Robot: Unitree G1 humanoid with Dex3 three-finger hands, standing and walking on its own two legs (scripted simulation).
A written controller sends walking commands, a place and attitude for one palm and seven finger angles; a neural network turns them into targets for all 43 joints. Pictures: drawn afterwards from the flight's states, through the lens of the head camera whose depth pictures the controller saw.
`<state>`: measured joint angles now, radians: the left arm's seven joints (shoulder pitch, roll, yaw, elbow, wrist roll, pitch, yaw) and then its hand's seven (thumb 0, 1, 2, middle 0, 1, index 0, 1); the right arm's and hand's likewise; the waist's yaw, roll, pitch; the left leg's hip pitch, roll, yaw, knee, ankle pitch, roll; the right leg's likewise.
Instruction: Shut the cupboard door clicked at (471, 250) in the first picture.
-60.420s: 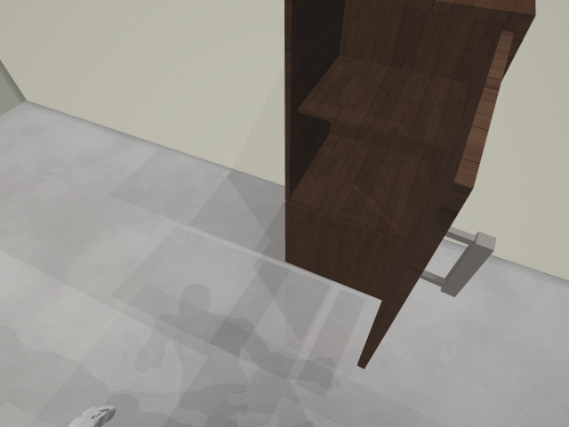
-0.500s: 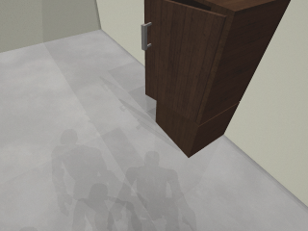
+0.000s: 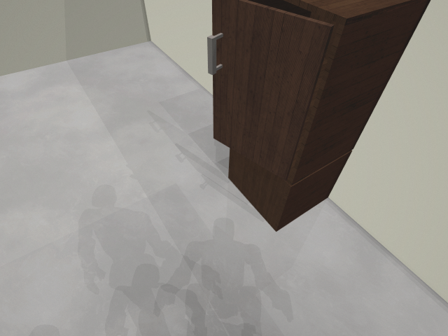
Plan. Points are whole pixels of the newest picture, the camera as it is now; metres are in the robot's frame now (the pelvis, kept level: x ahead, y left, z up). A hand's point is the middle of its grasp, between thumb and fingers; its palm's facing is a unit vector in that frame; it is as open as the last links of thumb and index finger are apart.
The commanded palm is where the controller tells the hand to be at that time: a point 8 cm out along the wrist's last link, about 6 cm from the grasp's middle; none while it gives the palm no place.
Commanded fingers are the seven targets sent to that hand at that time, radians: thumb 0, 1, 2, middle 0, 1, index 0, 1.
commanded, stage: walk to a spot facing it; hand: left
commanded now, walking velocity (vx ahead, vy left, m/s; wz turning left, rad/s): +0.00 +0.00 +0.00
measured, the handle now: (216, 53) +0.95 +0.08 +0.06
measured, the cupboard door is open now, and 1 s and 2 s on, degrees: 16 16 16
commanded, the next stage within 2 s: none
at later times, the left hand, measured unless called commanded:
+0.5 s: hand out of the picture +0.00 +0.23 -0.19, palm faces +0.23 -0.95 -0.23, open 7.4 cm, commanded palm none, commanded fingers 0.00 0.90 0.90 -0.20 -0.30 -0.20 -0.30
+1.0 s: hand out of the picture -0.06 +0.17 -0.16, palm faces +0.50 -0.81 -0.29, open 7.4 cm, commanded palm none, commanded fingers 0.00 0.90 0.90 -0.20 -0.30 -0.20 -0.30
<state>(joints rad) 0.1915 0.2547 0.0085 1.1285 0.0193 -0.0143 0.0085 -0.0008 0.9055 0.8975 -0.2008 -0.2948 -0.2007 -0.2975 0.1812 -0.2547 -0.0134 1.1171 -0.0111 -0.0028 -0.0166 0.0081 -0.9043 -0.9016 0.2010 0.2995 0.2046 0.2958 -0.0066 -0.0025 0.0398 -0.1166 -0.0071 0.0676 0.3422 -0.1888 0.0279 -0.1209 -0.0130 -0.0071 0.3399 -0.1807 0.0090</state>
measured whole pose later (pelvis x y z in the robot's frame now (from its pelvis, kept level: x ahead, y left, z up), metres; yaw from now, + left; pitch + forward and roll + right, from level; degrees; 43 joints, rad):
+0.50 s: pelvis -0.01 +0.01 -0.02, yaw +13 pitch -1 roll -1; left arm 0.18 0.23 0.07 0.98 0.03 0.07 0.02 0.00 0.91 0.90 -0.20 -0.29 -0.20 -0.30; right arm 0.24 -0.17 -0.04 0.99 -0.03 0.04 -0.01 0.01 -0.90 -0.90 0.20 0.30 0.20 0.30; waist -0.02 -0.04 0.10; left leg -0.31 -0.06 0.01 0.57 -0.25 0.07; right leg -0.40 -0.06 -0.03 1.01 -0.44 0.04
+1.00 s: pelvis -0.02 -0.04 -0.01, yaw +33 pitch -1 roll +2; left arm 0.21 0.21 0.05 0.90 0.03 0.02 0.03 0.00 0.90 0.90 -0.20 -0.29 -0.20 -0.30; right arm 0.18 -0.27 -0.10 0.92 -0.02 0.08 0.02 0.01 -0.91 -0.90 0.20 0.30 0.20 0.30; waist -0.04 0.00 0.11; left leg -0.49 -0.02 -0.01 1.05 -0.45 -0.06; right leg -0.19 -0.08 -0.06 0.50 -0.30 0.01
